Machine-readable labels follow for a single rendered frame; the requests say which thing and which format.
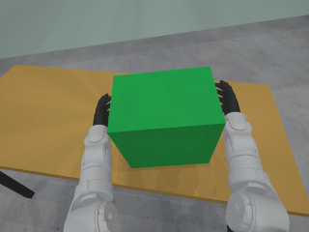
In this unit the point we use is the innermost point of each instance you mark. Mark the robot right upper arm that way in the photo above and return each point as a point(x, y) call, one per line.
point(249, 211)

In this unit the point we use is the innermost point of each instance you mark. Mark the table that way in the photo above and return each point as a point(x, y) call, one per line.
point(46, 112)

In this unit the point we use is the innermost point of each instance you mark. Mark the right robot forearm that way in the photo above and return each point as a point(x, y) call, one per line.
point(243, 159)

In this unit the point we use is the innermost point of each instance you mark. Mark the left robot forearm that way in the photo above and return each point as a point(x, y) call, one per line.
point(95, 170)

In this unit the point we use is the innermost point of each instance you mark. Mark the right robot hand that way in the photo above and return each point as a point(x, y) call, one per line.
point(229, 101)

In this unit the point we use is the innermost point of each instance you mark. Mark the left robot hand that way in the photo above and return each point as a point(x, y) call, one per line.
point(102, 112)

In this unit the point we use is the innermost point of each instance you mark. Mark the carton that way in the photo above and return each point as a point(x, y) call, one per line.
point(165, 118)

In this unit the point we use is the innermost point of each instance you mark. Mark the robot left upper arm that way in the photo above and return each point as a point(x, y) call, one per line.
point(101, 216)

